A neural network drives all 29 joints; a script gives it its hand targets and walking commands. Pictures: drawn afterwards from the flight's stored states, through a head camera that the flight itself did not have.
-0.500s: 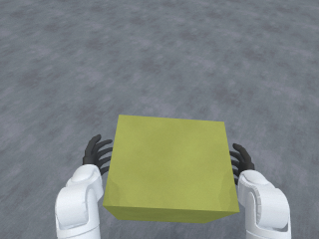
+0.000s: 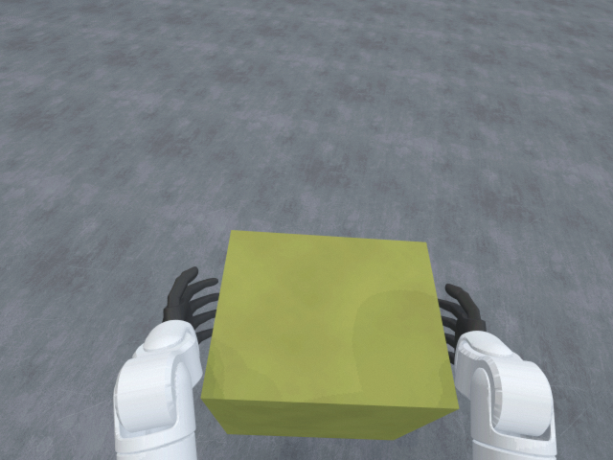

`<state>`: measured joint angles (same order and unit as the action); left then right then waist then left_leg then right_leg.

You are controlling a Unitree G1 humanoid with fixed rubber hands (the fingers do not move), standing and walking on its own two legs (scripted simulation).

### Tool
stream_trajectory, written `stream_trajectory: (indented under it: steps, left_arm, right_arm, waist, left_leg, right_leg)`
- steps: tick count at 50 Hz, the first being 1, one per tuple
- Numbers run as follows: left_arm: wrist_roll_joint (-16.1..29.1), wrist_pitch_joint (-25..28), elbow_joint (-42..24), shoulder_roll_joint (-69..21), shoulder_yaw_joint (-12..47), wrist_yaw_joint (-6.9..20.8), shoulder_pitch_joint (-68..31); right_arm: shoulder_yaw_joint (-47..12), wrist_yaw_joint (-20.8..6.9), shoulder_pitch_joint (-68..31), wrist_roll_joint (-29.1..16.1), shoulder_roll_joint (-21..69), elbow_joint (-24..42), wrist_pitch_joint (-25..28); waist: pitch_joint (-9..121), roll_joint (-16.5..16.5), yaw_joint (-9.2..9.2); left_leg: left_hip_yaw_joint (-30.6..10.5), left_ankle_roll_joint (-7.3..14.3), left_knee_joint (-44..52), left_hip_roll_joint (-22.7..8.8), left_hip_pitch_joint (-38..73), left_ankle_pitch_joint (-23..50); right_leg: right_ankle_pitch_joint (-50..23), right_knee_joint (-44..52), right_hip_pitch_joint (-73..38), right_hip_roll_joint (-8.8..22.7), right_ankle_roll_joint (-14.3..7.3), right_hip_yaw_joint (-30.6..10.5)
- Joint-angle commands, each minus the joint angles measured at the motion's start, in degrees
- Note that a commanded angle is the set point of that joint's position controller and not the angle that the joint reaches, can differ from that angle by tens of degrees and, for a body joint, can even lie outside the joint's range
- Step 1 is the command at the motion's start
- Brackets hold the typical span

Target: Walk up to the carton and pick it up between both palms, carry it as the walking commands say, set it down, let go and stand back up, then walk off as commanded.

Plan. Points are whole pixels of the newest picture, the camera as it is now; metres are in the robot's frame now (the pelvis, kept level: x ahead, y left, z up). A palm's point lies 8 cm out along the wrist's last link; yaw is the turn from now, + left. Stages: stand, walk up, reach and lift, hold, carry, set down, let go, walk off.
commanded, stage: carry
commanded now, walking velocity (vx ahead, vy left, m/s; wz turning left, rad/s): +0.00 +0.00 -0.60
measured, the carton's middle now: (319, 344) +0.28 +0.02 -0.02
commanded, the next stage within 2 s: none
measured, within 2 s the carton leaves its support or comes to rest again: neither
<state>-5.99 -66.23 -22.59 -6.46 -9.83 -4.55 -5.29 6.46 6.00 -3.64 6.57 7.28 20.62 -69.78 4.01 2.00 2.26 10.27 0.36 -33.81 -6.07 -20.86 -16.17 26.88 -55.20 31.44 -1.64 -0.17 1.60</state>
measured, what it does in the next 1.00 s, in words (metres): steps to the right, turning right: right foot, then left foot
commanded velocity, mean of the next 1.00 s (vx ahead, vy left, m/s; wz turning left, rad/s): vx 0.00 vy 0.00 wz -0.60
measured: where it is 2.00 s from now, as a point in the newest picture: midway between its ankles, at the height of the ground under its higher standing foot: outside the picture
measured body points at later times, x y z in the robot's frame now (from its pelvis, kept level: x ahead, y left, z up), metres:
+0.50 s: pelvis -0.03 -0.07 +0.00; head +0.00 -0.09 +0.45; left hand +0.28 +0.00 +0.07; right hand +0.17 -0.32 +0.05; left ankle +0.01 +0.08 -0.67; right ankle -0.01 -0.14 -0.73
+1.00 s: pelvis -0.06 -0.08 +0.00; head -0.03 -0.08 +0.45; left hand +0.27 -0.08 +0.07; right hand +0.08 -0.36 +0.07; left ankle -0.02 +0.05 -0.73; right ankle -0.12 -0.20 -0.70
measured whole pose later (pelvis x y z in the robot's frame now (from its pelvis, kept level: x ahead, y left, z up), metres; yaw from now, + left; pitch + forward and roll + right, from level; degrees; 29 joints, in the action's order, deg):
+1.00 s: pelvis -0.06 -0.08 +0.00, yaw -34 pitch +5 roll -3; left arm -5.0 -65.4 -23.6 -6.6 -10.0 -5.2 -7.2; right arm 6.5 5.9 -5.2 7.8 7.3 23.2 -69.2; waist 3.2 -0.2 2.1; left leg 13.6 -3.8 -33.3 -13.3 -17.9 -18.9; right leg 22.5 -42.0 27.6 0.2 1.6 4.5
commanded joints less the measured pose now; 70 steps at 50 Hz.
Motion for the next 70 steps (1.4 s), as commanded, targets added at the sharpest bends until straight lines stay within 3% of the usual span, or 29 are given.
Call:
stream_trajectory:
  steps: [1, 5, 7, 9, 10, 11, 12, 13, 17, 18, 19, 26, 29, 33, 35, 36, 37, 38, 40, 49, 51, 52, 53, 54, 56, 61, 63, 67, 70]
  left_arm:
    - [28.27, -0.99, -3.99, -52.47, 48.26, 17.56, -25.82]
    - [28.9, -1.09, -5.65, -52.06, 48.39, 16.72, -28.6]
    - [26.85, -1.46, -1.92, -51.1, 47.85, 16.48, -22.41]
    - [26.76, -1.39, -0.92, -51.4, 47.37, 16.79, -22.79]
    - [26.14, -1.13, -0.91, -50.35, 45.83, 16.93, -22.78]
    - [24.79, -0.97, -0.37, -49.56, 46.02, 16.33, -20.86]
    - [24.95, -0.72, -1.54, -49.24, 45.44, 16.23, -20.26]
    - [23.15, -0.5, -1.5, -50.05, 45.86, 16.02, -20.14]
    - [22.95, -0.5, -4.96, -53.2, 44.73, 15.12, -25.06]
    - [22.84, -0.36, -3.82, -54.03, 43.75, 15.27, -24.5]
    - [22.07, -0.43, -6.5, -51.87, 43.39, 14.8, -22.29]
    - [23.75, -1.51, -4.67, -54.11, 45.71, 15.33, -24.97]
    - [24.78, -1.3, -4.41, -52.42, 46.56, 16.01, -24.24]
    - [24.59, -1.59, -3.19, -50.71, 46.3, 16.07, -24.84]
    - [24.04, -2.22, -1.7, -50.82, 45.51, 16.02, -22.87]
    - [25.05, -1.82, -4.56, -52.36, 46.96, 16.14, -29.47]
    - [26.71, -1.78, -5.49, -51.59, 47.47, 16.74, -30.74]
    - [26.66, -1.65, -2.69, -50.62, 46.45, 17.09, -31.27]
    - [28.52, -1.21, -3.34, -53.86, 49.02, 16.87, -33.33]
    - [26.83, -1.15, -3.14, -53.98, 48.33, 16.23, -29.42]
    - [25.19, -1.46, -1.06, -52.04, 46.62, 16.32, -23.22]
    - [24.94, -0.72, -4.07, -51.2, 46.71, 16.08, -22.27]
    - [24.3, -1.2, -0.11, -52.32, 45.14, 16.03, -20.07]
    - [22.94, -1.01, -0.54, -49.26, 45.54, 15.5, -20.62]
    - [22.92, -0.48, 0.85, -52.17, 44.63, 14.91, -20.44]
    - [22.62, 0.53, -6.23, -54.67, 43.07, 15.01, -24.43]
    - [22.58, 0.03, -5.05, -53.85, 43.47, 14.89, -24.88]
    - [23.39, -0.24, -5.49, -53.01, 45.17, 14.97, -25.0]
    - [24.61, -0.85, -4.79, -52.15, 45.58, 15.5, -26.14]
  right_arm:
    - [-39.84, -16.82, -32.25, -23.25, 45.5, 15.19, 4.66]
    - [-39.86, -16.76, -30.08, -22.97, 46.52, 13.2, 3.88]
    - [-40.67, -16.88, -28.94, -22.22, 44.02, 15.63, 4.29]
    - [-39.64, -17.22, -30.13, -22.29, 45.22, 13.25, 3.37]
    - [-41.71, -17.75, -33.52, -22.86, 46.06, 14.48, 3.46]
    - [-41.41, -18.05, -33.28, -23.83, 45.44, 12.94, 3.01]
    - [-42.35, -18.0, -30.76, -25.05, 46.5, 8.99, 2.99]
    - [-42.69, -18.38, -30.28, -25.21, 46.84, 9.48, 3.38]
    - [-44.92, -18.75, -37.43, -29.59, 50.1, 13.36, 3.35]
    - [-45.32, -18.72, -41.69, -30.66, 49.66, 15.77, 3.11]
    - [-45.05, -18.45, -35.51, -29.29, 48.65, 13.89, 3.15]
    - [-43.46, -17.59, -35.4, -28.43, 50.07, 13.86, 2.7]
    - [-43.3, -17.04, -33.95, -26.15, 48.0, 15.35, 3.3]
    - [-42.1, -16.9, -31.65, -25.2, 48.0, 10.38, 2.67]
    - [-41.42, -17.56, -31.38, -25.06, 48.83, 9.94, 2.72]
    - [-41.36, -17.82, -33.37, -25.65, 48.51, 10.56, 3.25]
    - [-41.25, -17.64, -33.74, -25.79, 47.23, 12.8, 4.06]
    - [-40.94, -16.91, -36.98, -25.23, 47.61, 13.37, 4.16]
    - [-41.33, -16.79, -36.19, -25.39, 47.75, 13.18, 4.38]
    - [-40.36, -17.41, -33.39, -23.57, 46.94, 12.75, 3.76]
    - [-41.12, -17.39, -29.4, -22.36, 45.83, 10.93, 3.1]
    - [-41.58, -17.55, -30.51, -23.01, 44.78, 12.6, 3.3]
    - [-41.07, -18.16, -29.34, -22.7, 44.27, 10.14, 2.88]
    - [-42.0, -18.56, -29.66, -23.57, 46.19, 7.6, 2.75]
    - [-44.03, -19.06, -36.39, -27.77, 47.85, 11.74, 3.78]
    - [-44.65, -17.81, -37.93, -29.69, 51.28, 14.22, 3.88]
    - [-45.36, -17.72, -39.91, -29.86, 50.48, 16.34, 4.23]
    - [-44.18, -17.62, -34.13, -27.76, 48.98, 13.16, 3.35]
    - [-43.32, -17.41, -33.68, -25.98, 47.08, 14.37, 3.44]
  waist:
    - [15.5, -11.47, -2.98]
    - [17.93, -13.12, -3.43]
    - [18.88, -14.66, -2.56]
    - [16.61, -7.85, -1.35]
    - [18.4, 6.72, -1.31]
    - [17.55, 16.82, -0.85]
    - [19.84, 11.18, -1.05]
    - [20.72, 5.24, -1.58]
    - [18.3, 1.76, -0.7]
    - [18.04, 5.94, -0.22]
    - [18.76, 0.77, -0.4]
    - [22.34, 1.82, -0.32]
    - [22.85, 8.04, -0.47]
    - [22.22, 2.59, -1.54]
    - [22.43, 1.29, -1.92]
    - [20.33, -7.4, -2.35]
    - [16.46, -20.89, -2.44]
    - [14.16, -12.01, -3.05]
    - [15.2, -3.65, -1.9]
    - [17.24, -21.08, -3.65]
    - [17.47, -12.02, -2.5]
    - [20.28, -6.08, -0.66]
    - [19.09, 9.15, -0.77]
    - [22.27, 16.15, -1.18]
    - [23.63, 8.3, -1.19]
    - [22.93, 7.19, -0.36]
    - [22.34, 0.87, -0.53]
    - [20.6, 1.28, -0.62]
    - [22.65, 2.41, -0.65]
  left_leg:
    - [-6.01, 3.34, 10.94, -14.67, 10.96, 15.94]
    - [-3.61, 3.64, 6.62, -16.57, 16.98, 32.82]
    - [0.57, 1.85, 2.98, -15.44, 16.55, 23.27]
    - [2.35, -3.53, -6.19, -12.35, 3.05, 10.38]
    - [0.84, -7.01, -15.89, -8.94, -9.94, -8.16]
    - [-1.84, -9.07, -21.7, -3.35, -17.67, -21.67]
    - [-5.22, -9.26, -30.78, -3.49, -19.6, -20.54]
    - [-6.76, -8.26, -34.08, -3.38, -19.26, -17.62]
    - [-7.49, -7.22, -33.13, -1.64, -20.3, -8.21]
    - [-7.67, -6.94, -31.7, -2.52, -17.69, -7.86]
    - [-8.23, -5.8, -31.52, -1.61, -17.3, -5.67]
    - [-7.83, -6.0, -15.1, 2.34, -11.49, -8.63]
    - [-7.32, -5.78, -9.18, 3.92, -10.3, -6.88]
    - [-6.36, -4.97, 2.61, 5.22, 2.88, -5.35]
    - [-9.55, -2.7, 11.61, -1.15, 18.6, -3.75]
    - [-19.09, 0.19, 13.98, -12.31, 25.34, -5.53]
    - [-27.77, 6.94, 15.21, -22.48, 21.67, 11.18]
    - [-25.36, 9.09, 14.11, -22.65, 16.05, 20.45]
    - [-13.7, 5.08, 10.08, -17.46, 14.07, 32.13]
    - [2.52, 0.57, 0.98, -13.45, 23.15, 43.47]
    - [3.74, -2.05, -7.41, -12.53, 13.56, 34.02]
    - [3.27, -6.24, -17.22, -10.17, 1.36, 19.5]
    - [1.18, -8.35, -22.18, -6.76, -11.52, -16.15]
    - [-2.2, -9.17, -26.31, -3.32, -19.42, -24.5]
    - [-5.51, -7.93, -31.04, -2.2, -18.06, -20.77]
    - [-7.58, -7.03, -33.29, -0.31, -19.39, -7.77]
    - [-7.1, -6.9, -28.3, 0.72, -15.81, -8.57]
    - [-8.59, -5.1, -21.55, 3.0, -14.66, -8.32]
    - [-8.51, -3.93, -14.44, 4.47, -8.67, -8.49]
  right_leg:
    - [-2.73, 4.58, -2.4, 1.75, 1.65, 3.03]
    - [-1.08, 10.74, -4.2, -0.59, 1.49, 6.58]
    - [-5.78, 23.53, -9.88, -0.69, 1.52, 7.22]
    - [-16.92, 32.92, -22.91, 3.32, 0.19, 0.05]
    - [-42.94, 31.12, -32.4, 15.46, -2.88, -17.36]
    - [-65.55, 27.67, -34.39, 21.03, -10.87, -25.08]
    - [-67.94, 25.57, -35.63, 20.35, -12.2, -21.97]
    - [-62.29, 24.12, -34.75, 17.73, -10.29, -16.11]
    - [-33.42, 30.91, -28.16, 14.72, -10.38, -16.1]
    - [-31.0, 30.85, -25.16, 13.0, -10.12, -14.54]
    - [-27.3, 31.91, -23.81, 14.17, -10.09, -16.24]
    - [-40.74, 29.09, -26.02, 12.96, -11.76, -19.74]
    - [-59.79, 24.68, -30.35, 11.91, -11.42, -19.29]
    - [-43.4, 26.23, -21.81, 9.92, -8.26, -21.29]
    - [-20.33, 26.42, -7.84, 6.17, -3.11, -16.99]
    - [-7.72, 19.23, 2.94, 1.56, -0.35, -11.97]
    - [1.64, 3.55, 9.93, -2.43, 0.07, -2.91]
    - [2.66, -4.86, 8.53, 1.58, -0.27, -3.33]
    - [-2.84, -5.07, 5.15, 2.43, 0.16, -2.4]
    - [-5.13, 18.05, -1.61, -1.94, 2.08, 8.64]
    - [-12.97, 31.21, -14.42, -1.24, 0.88, 5.36]
    - [-28.17, 32.28, -27.68, 5.11, -0.3, -3.72]
    - [-60.01, 26.52, -34.01, 16.15, -4.6, -16.17]
    - [-81.27, 22.05, -40.53, 19.86, -11.45, -19.02]
    - [-75.32, 21.94, -37.45, 18.23, -11.82, -18.84]
    - [-44.31, 27.15, -31.39, 14.13, -9.8, -16.3]
    - [-40.69, 28.41, -27.7, 13.59, -10.17, -15.06]
    - [-50.99, 29.02, -27.76, 14.58, -11.63, -20.94]
    - [-42.77, 29.4, -26.54, 13.63, -9.91, -21.88]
